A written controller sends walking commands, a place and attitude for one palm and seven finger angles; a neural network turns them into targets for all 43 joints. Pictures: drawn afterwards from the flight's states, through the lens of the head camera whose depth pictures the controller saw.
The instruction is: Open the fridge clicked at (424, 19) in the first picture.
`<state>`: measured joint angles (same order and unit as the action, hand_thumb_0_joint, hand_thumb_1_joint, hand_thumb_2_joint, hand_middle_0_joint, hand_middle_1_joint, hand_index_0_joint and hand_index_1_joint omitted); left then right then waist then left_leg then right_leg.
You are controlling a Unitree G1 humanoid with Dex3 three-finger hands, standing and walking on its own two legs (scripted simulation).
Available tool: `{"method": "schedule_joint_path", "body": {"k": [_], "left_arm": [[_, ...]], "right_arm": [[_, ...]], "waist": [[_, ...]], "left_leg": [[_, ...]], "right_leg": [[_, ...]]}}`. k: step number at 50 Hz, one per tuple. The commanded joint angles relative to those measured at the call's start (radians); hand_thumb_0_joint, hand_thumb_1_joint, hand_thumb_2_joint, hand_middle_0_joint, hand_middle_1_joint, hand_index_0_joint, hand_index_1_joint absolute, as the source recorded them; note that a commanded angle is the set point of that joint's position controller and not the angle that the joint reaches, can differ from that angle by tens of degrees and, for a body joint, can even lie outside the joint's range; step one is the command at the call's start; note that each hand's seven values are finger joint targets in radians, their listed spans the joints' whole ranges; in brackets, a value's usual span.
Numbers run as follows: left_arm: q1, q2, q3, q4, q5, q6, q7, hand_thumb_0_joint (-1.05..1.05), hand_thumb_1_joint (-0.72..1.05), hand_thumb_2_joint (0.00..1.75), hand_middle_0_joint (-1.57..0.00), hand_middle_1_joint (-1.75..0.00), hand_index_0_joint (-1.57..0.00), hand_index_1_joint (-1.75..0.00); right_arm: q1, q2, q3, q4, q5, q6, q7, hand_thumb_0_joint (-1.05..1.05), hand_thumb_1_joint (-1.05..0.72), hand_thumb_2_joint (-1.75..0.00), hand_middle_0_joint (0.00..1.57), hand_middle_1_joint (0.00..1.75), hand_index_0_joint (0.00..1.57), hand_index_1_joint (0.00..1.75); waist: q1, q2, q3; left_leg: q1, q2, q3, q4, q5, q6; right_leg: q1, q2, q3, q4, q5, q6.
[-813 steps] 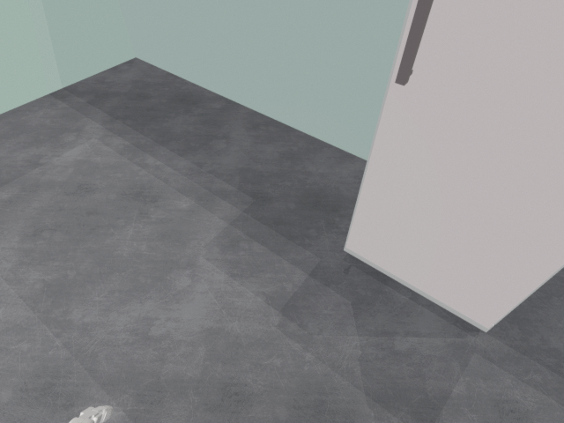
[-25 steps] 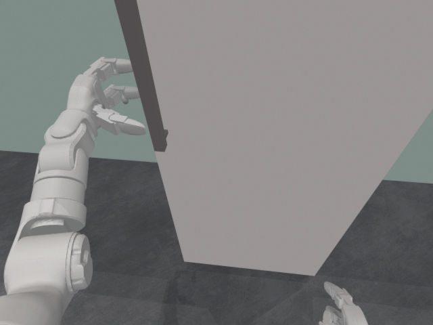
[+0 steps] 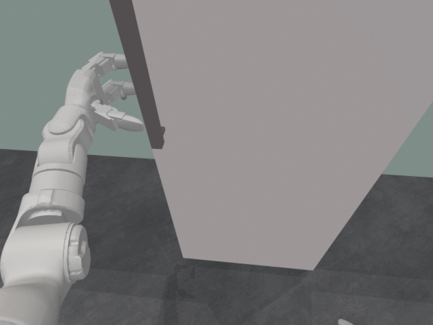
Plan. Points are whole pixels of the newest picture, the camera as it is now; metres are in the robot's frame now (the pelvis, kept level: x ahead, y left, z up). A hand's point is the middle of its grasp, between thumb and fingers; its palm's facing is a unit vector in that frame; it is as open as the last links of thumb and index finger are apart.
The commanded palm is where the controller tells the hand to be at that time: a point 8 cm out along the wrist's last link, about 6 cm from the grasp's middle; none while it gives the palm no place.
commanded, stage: slide the fingers in behind the handle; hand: left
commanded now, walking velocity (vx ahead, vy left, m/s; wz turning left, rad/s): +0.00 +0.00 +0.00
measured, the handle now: (141, 63) +0.49 +0.15 +0.26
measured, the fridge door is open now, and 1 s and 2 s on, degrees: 0 0 0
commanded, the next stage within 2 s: grip the handle and tug to test in 1.52 s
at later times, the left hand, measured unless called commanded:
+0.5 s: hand (134, 101) +0.42 +0.15 +0.22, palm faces -0.05 -1.00 -0.02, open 14.1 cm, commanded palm +0.40 +0.20 +0.22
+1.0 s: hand (148, 100) +0.43 +0.13 +0.22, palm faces -0.06 -1.00 -0.01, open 14.0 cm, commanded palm +0.41 +0.18 +0.22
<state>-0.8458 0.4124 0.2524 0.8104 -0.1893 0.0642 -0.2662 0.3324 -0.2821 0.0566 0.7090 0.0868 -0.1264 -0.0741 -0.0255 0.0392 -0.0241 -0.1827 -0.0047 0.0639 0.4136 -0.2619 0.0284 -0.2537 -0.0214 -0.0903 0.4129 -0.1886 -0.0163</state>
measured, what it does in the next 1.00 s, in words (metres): stands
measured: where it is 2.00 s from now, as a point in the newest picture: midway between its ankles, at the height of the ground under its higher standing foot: outside the picture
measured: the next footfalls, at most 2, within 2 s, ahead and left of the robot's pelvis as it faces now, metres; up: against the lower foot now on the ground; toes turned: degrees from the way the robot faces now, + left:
none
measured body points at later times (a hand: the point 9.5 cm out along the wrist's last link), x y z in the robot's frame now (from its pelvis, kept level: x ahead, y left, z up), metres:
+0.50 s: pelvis +0.00 +0.00 +0.00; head +0.00 -0.02 +0.45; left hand +0.42 +0.21 +0.22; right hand +0.17 -0.24 -0.09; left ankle -0.03 +0.10 -0.74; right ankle +0.02 -0.11 -0.74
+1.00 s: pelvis +0.00 +0.00 +0.00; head +0.00 -0.02 +0.45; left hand +0.43 +0.19 +0.22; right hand +0.13 -0.25 -0.11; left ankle -0.03 +0.10 -0.74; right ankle +0.02 -0.11 -0.74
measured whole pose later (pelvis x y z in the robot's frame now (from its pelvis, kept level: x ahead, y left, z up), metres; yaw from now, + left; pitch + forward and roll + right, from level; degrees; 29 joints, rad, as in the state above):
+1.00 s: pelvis +0.00 +0.00 +0.00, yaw -1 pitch +0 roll +0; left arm -0.74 0.29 0.21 0.56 -0.18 0.20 -0.15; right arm 0.25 -0.26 0.06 0.66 0.08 -0.05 -0.07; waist -0.01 0.04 -0.02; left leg -0.13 0.01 0.08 0.38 -0.26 0.02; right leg -0.21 -0.01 -0.08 0.39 -0.18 -0.02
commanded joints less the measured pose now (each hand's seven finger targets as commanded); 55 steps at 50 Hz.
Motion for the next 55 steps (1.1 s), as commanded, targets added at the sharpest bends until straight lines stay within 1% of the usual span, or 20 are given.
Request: {"method": "schedule_joint_path", "body": {"k": [1, 2, 4, 5, 8, 10, 12, 14, 19, 24, 27, 29, 35, 38, 39, 40, 41, 48, 52, 55], "left_arm": [[-0.482, 0.180, 0.044, -0.285, -0.028, -0.051, -0.002, 0.00, -0.50, 0.30, -0.30, -1.20, -0.30, -1.20], [-0.442, 0.208, 0.068, -0.294, -0.023, -0.048, 0.004, 0.00, -0.50, 0.30, -0.30, -1.20, -0.30, -1.20], [-0.426, 0.207, 0.077, -0.358, -0.020, -0.040, 0.016, 0.00, -0.50, 0.30, -0.30, -1.20, -0.30, -1.20], [-0.411, 0.172, 0.055, -0.350, -0.021, -0.028, 0.020, 0.00, -0.50, 0.30, -0.30, -1.20, -0.30, -1.20], [-0.402, 0.197, 0.077, -0.411, -0.012, -0.012, 0.043, 0.00, -0.50, 0.30, -0.30, -1.20, -0.30, -1.20], [-0.402, 0.172, 0.064, -0.426, -0.012, 0.004, 0.051, 0.00, -0.50, 0.30, -0.30, -1.20, -0.30, -1.20], [-0.380, 0.202, 0.084, -0.455, -0.007, 0.013, 0.054, 0.00, -0.50, 0.30, -0.30, -1.20, -0.30, -1.20], [-0.388, 0.130, 0.026, -0.470, -0.012, 0.028, 0.050, 0.00, -0.50, 0.30, -0.30, -1.20, -0.30, -1.20], [-0.399, 0.119, 0.019, -0.446, -0.020, 0.062, 0.057, 0.00, -0.50, 0.30, -0.30, -1.20, -0.30, -1.20], [-0.436, 0.085, -0.015, -0.429, -0.016, 0.069, 0.067, 0.00, -0.50, 0.30, -0.30, -1.20, -0.30, -1.20], [-0.435, 0.124, 0.018, -0.440, -0.014, 0.061, 0.075, 0.00, -0.50, 0.30, -0.30, -1.20, -0.30, -1.20], [-0.441, 0.073, -0.017, -0.477, -0.015, 0.055, 0.075, 0.00, -0.50, 0.30, -0.30, -1.20, -0.30, -1.20], [-0.416, 0.060, -0.012, -0.442, -0.014, 0.072, 0.097, 0.00, -0.50, 0.30, -0.30, -1.20, -0.30, -1.20], [-0.419, 0.135, 0.046, -0.458, -0.002, 0.064, 0.119, 0.00, -0.50, 0.30, -0.30, -1.20, -0.30, -1.20], [-0.422, 0.094, 0.015, -0.474, -0.003, 0.063, 0.118, 0.00, -0.50, 0.30, -0.30, -1.20, -0.30, -1.20], [-0.408, 0.123, 0.043, -0.486, 0.000, 0.059, 0.122, 0.00, -0.50, 0.30, -0.30, -1.20, -0.30, -1.20], [-0.400, 0.084, 0.012, -0.496, 0.000, 0.058, 0.118, 0.00, -0.50, 0.30, -0.30, -1.20, -0.30, -1.20], [-0.407, 0.071, -0.003, -0.468, -0.007, 0.079, 0.114, 0.00, -0.50, 0.30, -0.30, -1.20, -0.30, -1.20], [-0.400, 0.098, 0.027, -0.497, -0.008, 0.070, 0.123, 0.00, -0.50, 0.30, -0.30, -1.20, -0.30, -1.20], [-0.423, 0.048, -0.023, -0.471, -0.006, 0.073, 0.119, 0.00, -0.50, 0.30, -0.30, -1.20, -0.30, -1.20]], "right_arm": [[-0.080, -0.126, -0.046, -0.151, -0.004, -0.053, -0.007, 0.00, -0.90, -0.90, 0.20, 0.30, 0.20, 0.30], [-0.085, -0.128, -0.048, -0.158, -0.005, -0.046, -0.005, 0.00, -0.90, -0.90, 0.20, 0.30, 0.20, 0.30], [-0.105, -0.120, -0.046, -0.174, -0.004, -0.045, 0.000, 0.00, -0.90, -0.90, 0.20, 0.30, 0.20, 0.30], [-0.112, -0.115, -0.043, -0.178, -0.003, -0.043, 0.002, 0.00, -0.90, -0.90, 0.20, 0.30, 0.20, 0.30], [-0.133, -0.113, -0.043, -0.193, -0.004, -0.035, 0.003, 0.00, -0.90, -0.90, 0.20, 0.30, 0.20, 0.30], [-0.139, -0.107, -0.042, -0.196, -0.003, -0.032, 0.002, 0.00, -0.90, -0.90, 0.20, 0.30, 0.20, 0.30], [-0.146, -0.109, -0.043, -0.200, -0.006, -0.022, -0.001, 0.00, -0.90, -0.90, 0.20, 0.30, 0.20, 0.30], [-0.163, -0.099, -0.039, -0.205, 0.000, -0.018, 0.000, 0.00, -0.90, -0.90, 0.20, 0.30, 0.20, 0.30], [-0.175, -0.099, -0.036, -0.197, 0.002, -0.004, -0.007, 0.00, -0.90, -0.90, 0.20, 0.30, 0.20, 0.30], [-0.180, -0.094, -0.036, -0.192, 0.002, 0.007, -0.012, 0.00, -0.90, -0.90, 0.20, 0.30, 0.20, 0.30], [-0.179, -0.098, -0.038, -0.192, -0.002, 0.012, -0.011, 0.00, -0.90, -0.90, 0.20, 0.30, 0.20, 0.30], [-0.187, -0.088, -0.035, -0.202, -0.003, 0.010, -0.007, 0.00, -0.90, -0.90, 0.20, 0.30, 0.20, 0.30], [-0.184, -0.088, -0.037, -0.195, -0.004, 0.020, -0.003, 0.00, -0.90, -0.90, 0.20, 0.30, 0.20, 0.30], [-0.178, -0.092, -0.038, -0.197, -0.009, 0.027, -0.005, 0.00, -0.90, -0.90, 0.20, 0.30, 0.20, 0.30], [-0.186, -0.088, -0.037, -0.202, -0.009, 0.024, -0.004, 0.00, -0.90, -0.90, 0.20, 0.30, 0.20, 0.30], [-0.177, -0.088, -0.040, -0.201, -0.010, 0.025, -0.003, 0.00, -0.90, -0.90, 0.20, 0.30, 0.20, 0.30], [-0.183, -0.085, -0.038, -0.207, -0.009, 0.024, -0.001, 0.00, -0.90, -0.90, 0.20, 0.30, 0.20, 0.30], [-0.178, -0.090, -0.040, -0.196, -0.006, 0.029, -0.006, 0.00, -0.90, -0.90, 0.20, 0.30, 0.20, 0.30], [-0.180, -0.091, -0.045, -0.198, -0.010, 0.025, -0.006, 0.00, -0.90, -0.90, 0.20, 0.30, 0.20, 0.30], [-0.179, -0.085, -0.039, -0.191, -0.006, 0.024, -0.005, 0.00, -0.90, -0.90, 0.20, 0.30, 0.20, 0.30]], "waist": [[-0.002, -0.017, -0.310], [0.014, -0.027, -0.312], [0.020, -0.005, -0.328], [0.016, -0.027, -0.303], [0.027, -0.021, -0.305], [0.021, -0.037, -0.312], [0.030, -0.034, -0.326], [0.016, -0.024, -0.307], [0.008, -0.044, -0.289], [-0.005, -0.054, -0.286], [0.007, -0.053, -0.314], [0.008, -0.020, -0.336], [0.012, -0.056, -0.303], [0.026, -0.060, -0.316], [0.022, -0.042, -0.323], [0.028, -0.051, -0.347], [0.026, -0.037, -0.347], [0.012, -0.056, -0.289], [0.025, -0.049, -0.332], [0.007, -0.054, -0.289]], "left_leg": [[0.092, 0.018, -0.082, -0.044, 0.263, 0.005], [0.089, 0.020, -0.078, -0.046, 0.279, 0.006], [0.094, 0.018, -0.072, -0.048, 0.294, 0.004], [0.082, 0.019, -0.068, -0.049, 0.279, 0.006], [0.081, 0.018, -0.064, -0.055, 0.283, 0.007], [0.092, 0.019, -0.063, -0.051, 0.293, 0.007], [0.102, 0.019, -0.057, -0.049, 0.326, 0.007], [0.110, 0.019, -0.056, -0.046, 0.329, 0.006], [0.101, 0.012, -0.056, -0.047, 0.274, 0.009], [0.107, 0.009, -0.060, -0.041, 0.278, 0.011], [0.115, 0.009, -0.061, -0.041, 0.299, 0.010], [0.128, 0.007, -0.059, -0.035, 0.337, 0.009], [0.103, 0.009, -0.057, -0.045, 0.295, 0.009], [0.089, 0.010, -0.058, -0.056, 0.298, 0.008], [0.099, 0.009, -0.053, -0.053, 0.308, 0.011], [0.102, 0.011, -0.053, -0.050, 0.330, 0.008], [0.108, 0.010, -0.050, -0.050, 0.336, 0.008], [0.097, 0.012, -0.048, -0.060, 0.283, 0.012], [0.114, 0.009, -0.046, -0.055, 0.298, 0.013], [0.097, 0.011, -0.048, -0.059, 0.271, 0.012]], "right_leg": [[0.129, 0.008, 0.051, -0.017, 0.234, -0.027], [0.148, 0.006, 0.052, -0.019, 0.241, -0.028], [0.164, 0.006, 0.055, -0.012, 0.265, -0.027], [0.155, 0.006, 0.054, -0.014, 0.257, -0.025], [0.173, 0.005, 0.057, -0.016, 0.261, -0.024], [0.173, 0.006, 0.058, -0.014, 0.276, -0.022], [0.196, 0.004, 0.058, -0.014, 0.305, -0.023], [0.175, 0.006, 0.057, -0.013, 0.312, -0.022], [0.161, 0.006, 0.057, -0.026, 0.273, -0.020], [0.148, 0.006, 0.056, -0.025, 0.276, -0.019], [0.172, 0.005, 0.057, -0.022, 0.291, -0.021], [0.182, 0.004, 0.058, -0.012, 0.331, -0.023], [0.171, 0.007, 0.056, -0.022, 0.291, -0.020], [0.205, 0.005, 0.058, -0.024, 0.291, -0.021], [0.204, 0.005, 0.062, -0.021, 0.306, -0.021], [0.226, 0.005, 0.060, -0.016, 0.328, -0.021], [0.222, 0.005, 0.061, -0.014, 0.334, -0.022], [0.187, 0.010, 0.059, -0.037, 0.283, -0.018], [0.209, 0.010, 0.063, -0.035, 0.293, -0.020], [0.182, 0.011, 0.061, -0.039, 0.273, -0.018]]}}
